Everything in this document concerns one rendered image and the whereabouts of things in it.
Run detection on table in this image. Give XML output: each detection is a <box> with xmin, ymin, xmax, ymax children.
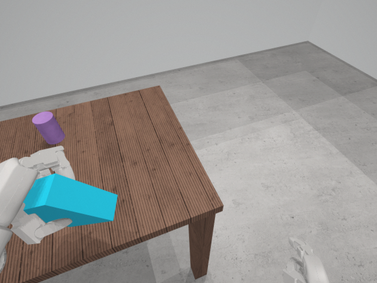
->
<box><xmin>0</xmin><ymin>85</ymin><xmax>224</xmax><ymax>283</ymax></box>

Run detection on robot right hand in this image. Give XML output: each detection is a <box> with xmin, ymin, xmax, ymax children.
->
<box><xmin>283</xmin><ymin>236</ymin><xmax>329</xmax><ymax>283</ymax></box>

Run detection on robot left hand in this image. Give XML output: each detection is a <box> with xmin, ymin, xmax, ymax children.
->
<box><xmin>0</xmin><ymin>146</ymin><xmax>75</xmax><ymax>245</ymax></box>

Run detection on sponge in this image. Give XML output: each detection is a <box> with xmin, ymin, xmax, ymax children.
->
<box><xmin>23</xmin><ymin>173</ymin><xmax>118</xmax><ymax>227</ymax></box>

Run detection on robot left forearm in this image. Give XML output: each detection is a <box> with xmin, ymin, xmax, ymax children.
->
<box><xmin>0</xmin><ymin>226</ymin><xmax>13</xmax><ymax>273</ymax></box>

